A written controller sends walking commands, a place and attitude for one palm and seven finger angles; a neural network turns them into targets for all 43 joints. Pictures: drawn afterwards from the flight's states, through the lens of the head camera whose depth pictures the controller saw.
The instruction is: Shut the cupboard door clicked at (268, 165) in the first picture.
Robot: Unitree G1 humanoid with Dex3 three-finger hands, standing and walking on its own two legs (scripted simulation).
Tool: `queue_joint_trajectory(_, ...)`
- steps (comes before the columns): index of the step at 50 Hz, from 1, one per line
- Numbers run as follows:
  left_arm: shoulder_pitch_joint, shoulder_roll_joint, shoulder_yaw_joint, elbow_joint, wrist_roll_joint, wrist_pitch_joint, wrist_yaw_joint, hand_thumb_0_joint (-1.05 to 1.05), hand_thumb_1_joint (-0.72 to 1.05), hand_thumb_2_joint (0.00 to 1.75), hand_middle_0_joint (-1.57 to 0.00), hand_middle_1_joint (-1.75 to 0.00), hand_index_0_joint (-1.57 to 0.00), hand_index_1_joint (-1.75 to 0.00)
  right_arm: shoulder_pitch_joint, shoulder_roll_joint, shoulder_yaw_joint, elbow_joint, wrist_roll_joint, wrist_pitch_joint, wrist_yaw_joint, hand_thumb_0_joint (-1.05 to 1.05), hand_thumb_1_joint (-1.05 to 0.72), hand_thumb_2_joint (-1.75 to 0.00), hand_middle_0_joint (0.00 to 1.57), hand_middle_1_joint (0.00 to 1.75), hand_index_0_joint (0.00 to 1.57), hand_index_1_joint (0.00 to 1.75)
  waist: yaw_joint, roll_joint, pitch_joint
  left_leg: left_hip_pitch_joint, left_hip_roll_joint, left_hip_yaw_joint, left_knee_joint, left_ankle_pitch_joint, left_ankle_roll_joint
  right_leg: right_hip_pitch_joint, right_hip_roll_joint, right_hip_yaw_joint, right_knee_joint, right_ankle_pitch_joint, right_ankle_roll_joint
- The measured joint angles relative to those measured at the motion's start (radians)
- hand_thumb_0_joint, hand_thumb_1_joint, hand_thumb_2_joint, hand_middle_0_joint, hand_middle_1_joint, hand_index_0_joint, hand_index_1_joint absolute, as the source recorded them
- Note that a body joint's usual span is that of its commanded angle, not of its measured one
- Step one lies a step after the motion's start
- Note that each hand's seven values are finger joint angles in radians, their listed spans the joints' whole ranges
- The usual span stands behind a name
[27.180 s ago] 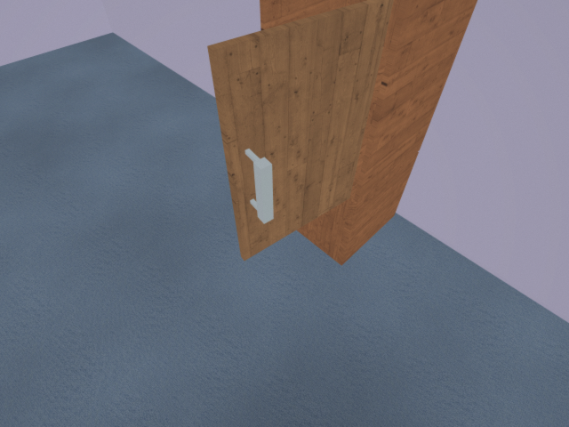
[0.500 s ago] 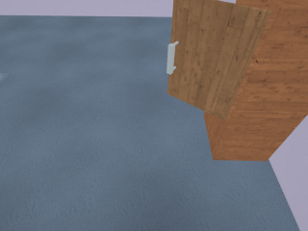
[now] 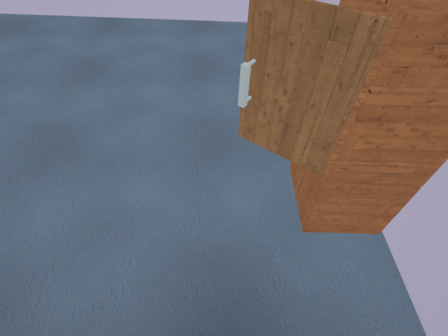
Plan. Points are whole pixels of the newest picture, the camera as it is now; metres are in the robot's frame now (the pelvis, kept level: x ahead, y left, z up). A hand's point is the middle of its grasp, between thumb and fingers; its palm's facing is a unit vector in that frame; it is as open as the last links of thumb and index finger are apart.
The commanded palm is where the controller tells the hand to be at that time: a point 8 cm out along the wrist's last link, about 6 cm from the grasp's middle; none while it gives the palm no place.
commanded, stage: look to check the result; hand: left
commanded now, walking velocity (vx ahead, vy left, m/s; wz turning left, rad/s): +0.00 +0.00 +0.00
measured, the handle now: (247, 83) +0.96 -0.05 -0.05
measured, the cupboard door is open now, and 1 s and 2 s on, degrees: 55 55 55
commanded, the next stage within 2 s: walk to a spot facing it in 0.44 s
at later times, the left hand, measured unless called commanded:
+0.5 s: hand out of the picture +0.02 +0.18 -0.18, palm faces +0.01 -0.98 -0.21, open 7.4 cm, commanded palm none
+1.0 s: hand out of the picture +0.04 +0.22 -0.20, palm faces +0.23 -0.95 -0.21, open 7.4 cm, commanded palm none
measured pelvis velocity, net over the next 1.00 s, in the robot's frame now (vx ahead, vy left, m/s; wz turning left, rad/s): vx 0.02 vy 0.02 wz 0.21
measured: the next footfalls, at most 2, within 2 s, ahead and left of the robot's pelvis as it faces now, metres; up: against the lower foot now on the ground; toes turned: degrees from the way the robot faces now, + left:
right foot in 1.44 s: +0.12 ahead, -0.12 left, +0.00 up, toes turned +31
left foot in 1.94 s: +0.10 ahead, +0.19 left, +0.00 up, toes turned +56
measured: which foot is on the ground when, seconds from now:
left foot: down 0.00-1.00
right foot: down 0.00-0.92, up 0.94-1.00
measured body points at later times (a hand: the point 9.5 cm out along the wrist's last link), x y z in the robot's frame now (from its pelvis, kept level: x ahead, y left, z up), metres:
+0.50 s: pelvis +0.02 -0.01 +0.00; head +0.03 +0.00 +0.45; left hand +0.02 +0.23 -0.16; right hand +0.02 -0.25 -0.15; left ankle +0.04 +0.09 -0.74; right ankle +0.00 -0.13 -0.74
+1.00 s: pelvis +0.02 +0.02 -0.02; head +0.06 +0.06 +0.43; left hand +0.03 +0.27 -0.19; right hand +0.10 -0.22 -0.16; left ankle +0.04 +0.09 -0.74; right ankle +0.00 -0.13 -0.69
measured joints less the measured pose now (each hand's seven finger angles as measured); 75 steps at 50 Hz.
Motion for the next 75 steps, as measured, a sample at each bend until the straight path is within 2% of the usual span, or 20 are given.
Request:
queue_joint_trajectory(31,-0.080,0.074,0.003,-0.002,-0.003,-0.009,-0.006,0.00,0.90,0.90,-0.20,-0.30,-0.20,-0.30,-0.095,-0.073,0.000,0.003,0.003,-0.007,0.005,0.00,-0.90,-0.90,0.20,0.30,0.20,0.30,0.002,-0.004,0.020,0.046,0.004,-0.009,-0.019,-0.023,-0.015,0.059,0.008,-0.008,-0.041,-0.016,-0.005)
queue_joint_trajectory(39,-0.106,0.071,0.028,-0.065,-0.002,0.013,-0.002,0.00,0.90,0.90,-0.20,-0.30,-0.20,-0.30,-0.093,-0.058,-0.012,-0.039,0.001,0.026,0.019,0.00,-0.90,-0.90,0.20,0.30,0.20,0.30,-0.006,0.001,0.042,-0.052,-0.008,-0.071,0.134,-0.083,-0.018,0.009,-0.013,-0.072,0.077,-0.090,-0.005)
queue_joint_trajectory(43,-0.110,0.074,0.045,-0.105,0.009,0.019,0.001,0.00,0.90,0.90,-0.20,-0.30,-0.20,-0.30,-0.086,-0.050,-0.027,-0.067,-0.001,0.049,0.028,0.00,-0.90,-0.90,0.20,0.30,0.20,0.30,-0.008,-0.002,0.064,-0.129,0.011,-0.064,0.344,-0.239,-0.049,0.005,-0.032,-0.132,0.148,-0.141,0.002)
queue_joint_trajectory(44,-0.110,0.078,0.049,-0.112,0.011,0.021,0.001,0.00,0.90,0.90,-0.20,-0.30,-0.20,-0.30,-0.084,-0.048,-0.030,-0.075,0.000,0.051,0.032,0.00,-0.90,-0.90,0.20,0.30,0.20,0.30,-0.009,-0.011,0.069,-0.129,0.015,-0.058,0.342,-0.251,-0.053,0.004,-0.044,-0.145,0.170,-0.156,0.009)
queue_joint_trajectory(45,-0.110,0.082,0.052,-0.120,0.011,0.024,0.000,0.00,0.90,0.90,-0.20,-0.30,-0.20,-0.30,-0.080,-0.048,-0.031,-0.086,0.001,0.049,0.035,0.00,-0.90,-0.90,0.20,0.30,0.20,0.30,-0.010,-0.019,0.071,-0.118,0.019,-0.054,0.304,-0.206,-0.054,-0.004,-0.057,-0.157,0.202,-0.175,0.018)
queue_joint_trajectory(46,-0.112,0.087,0.056,-0.127,0.007,0.028,-0.002,0.00,0.90,0.90,-0.20,-0.30,-0.20,-0.30,-0.080,-0.047,-0.032,-0.096,-0.001,0.043,0.037,0.00,-0.90,-0.90,0.20,0.30,0.20,0.30,-0.010,-0.033,0.073,-0.121,0.005,-0.050,0.293,-0.168,-0.024,-0.026,-0.080,-0.157,0.252,-0.194,0.024)
queue_joint_trajectory(47,-0.119,0.091,0.057,-0.132,0.003,0.037,-0.003,0.01,0.90,0.90,-0.20,-0.30,-0.20,-0.30,-0.083,-0.047,-0.033,-0.106,-0.004,0.035,0.036,0.00,-0.90,-0.90,0.20,0.30,0.20,0.30,-0.009,-0.042,0.079,-0.132,-0.009,-0.050,0.303,-0.162,0.002,-0.066,-0.085,-0.125,0.336,-0.255,0.031)
queue_joint_trajectory(49,-0.133,0.095,0.058,-0.143,0.001,0.057,-0.001,0.01,0.90,0.90,-0.20,-0.30,-0.20,-0.30,-0.094,-0.051,-0.033,-0.122,-0.008,0.024,0.029,0.00,-0.90,-0.90,0.21,0.30,0.20,0.30,-0.009,-0.039,0.088,-0.136,-0.021,-0.057,0.289,-0.159,0.031,-0.159,-0.056,-0.035,0.520,-0.321,0.026)
queue_joint_trajectory(52,-0.157,0.097,0.064,-0.157,0.005,0.065,-0.008,0.01,0.91,0.90,-0.20,-0.30,-0.20,-0.30,-0.095,-0.060,-0.033,-0.142,-0.012,0.020,0.016,0.00,-0.90,-0.90,0.21,0.30,0.20,0.30,-0.018,-0.019,0.085,-0.123,-0.038,-0.085,0.197,-0.105,0.034,-0.266,-0.025,0.041,0.678,-0.237,0.028)
queue_joint_trajectory(55,-0.174,0.108,0.069,-0.183,0.006,0.051,-0.016,0.01,0.91,0.90,-0.20,-0.30,-0.20,-0.30,-0.092,-0.066,-0.031,-0.150,-0.011,0.017,0.011,0.00,-0.90,-0.90,0.21,0.30,0.20,0.30,-0.016,-0.008,0.077,-0.106,-0.053,-0.117,0.101,-0.043,0.036,-0.327,-0.016,0.084,0.712,-0.143,0.040)
queue_joint_trajectory(59,-0.187,0.128,0.074,-0.212,0.006,0.043,-0.016,0.01,0.91,0.90,-0.20,-0.30,-0.20,-0.30,-0.089,-0.070,-0.034,-0.154,-0.008,0.017,0.012,0.00,-0.90,-0.90,0.21,0.30,0.20,0.30,-0.014,-0.006,0.063,-0.095,-0.069,-0.164,0.033,0.005,0.033,-0.345,-0.013,0.114,0.669,-0.098,0.056)
queue_joint_trajectory(63,-0.197,0.137,0.073,-0.226,0.006,0.047,-0.015,0.01,0.91,0.90,-0.20,-0.30,-0.19,-0.30,-0.091,-0.078,-0.042,-0.162,-0.010,0.023,0.017,0.00,-0.90,-0.90,0.21,0.30,0.20,0.30,-0.020,0.000,0.052,-0.101,-0.083,-0.216,0.017,0.023,0.022,-0.318,-0.001,0.124,0.578,-0.119,0.062)
queue_joint_trajectory(67,-0.205,0.131,0.063,-0.239,0.001,0.048,-0.013,0.01,0.91,0.90,-0.20,-0.30,-0.19,-0.30,-0.098,-0.094,-0.053,-0.171,-0.013,0.032,0.021,0.00,-0.90,-0.90,0.21,0.30,0.20,0.30,-0.029,0.017,0.048,-0.116,-0.098,-0.273,0.027,0.029,0.004,-0.264,0.026,0.125,0.450,-0.163,0.054)
queue_joint_trajectory(70,-0.195,0.119,0.053,-0.248,-0.003,0.040,-0.016,0.01,0.91,0.90,-0.20,-0.30,-0.19,-0.30,-0.099,-0.110,-0.062,-0.177,-0.015,0.044,0.024,0.00,-0.90,-0.90,0.21,0.30,0.20,0.30,-0.030,0.034,0.040,-0.129,-0.111,-0.316,0.049,0.023,-0.017,-0.188,0.051,0.117,0.295,-0.172,0.039)
queue_joint_trajectory(71,-0.183,0.117,0.050,-0.252,-0.003,0.034,-0.019,0.01,0.91,0.90,-0.20,-0.30,-0.19,-0.30,-0.098,-0.115,-0.066,-0.179,-0.014,0.049,0.025,0.00,-0.90,-0.90,0.21,0.30,0.20,0.30,-0.026,0.038,0.033,-0.138,-0.118,-0.327,0.070,0.012,-0.023,-0.148,0.057,0.109,0.216,-0.163,0.031)
queue_joint_trajectory(72,-0.163,0.121,0.047,-0.260,0.001,0.025,-0.022,0.01,0.91,0.90,-0.20,-0.30,-0.19,-0.30,-0.093,-0.115,-0.069,-0.181,-0.010,0.054,0.027,0.00,-0.90,-0.90,0.21,0.30,0.20,0.30,-0.019,0.026,0.017,-0.165,-0.134,-0.322,0.125,-0.053,-0.029,-0.104,0.050,0.115,0.118,-0.187,0.013)
queue_joint_trajectory(73,-0.148,0.117,0.046,-0.260,0.007,0.018,-0.020,0.01,0.90,0.90,-0.20,-0.30,-0.20,-0.30,-0.097,-0.119,-0.075,-0.177,-0.007,0.058,0.027,0.00,-0.90,-0.90,0.21,0.30,0.20,0.30,-0.007,0.026,0.013,-0.204,-0.138,-0.306,0.226,-0.154,-0.042,-0.099,0.048,0.115,0.095,-0.120,-0.004)
queue_joint_trajectory(75,-0.121,0.096,0.038,-0.244,0.005,0.020,-0.015,0.01,0.90,0.90,-0.20,-0.30,-0.20,-0.30,-0.105,-0.136,-0.085,-0.174,-0.013,0.065,0.031,0.00,-0.90,-0.90,0.21,0.30,0.20,0.30,-0.009,0.047,0.018,-0.283,-0.132,-0.268,0.468,-0.240,-0.057,-0.074,0.043,0.080,0.093,-0.080,-0.024)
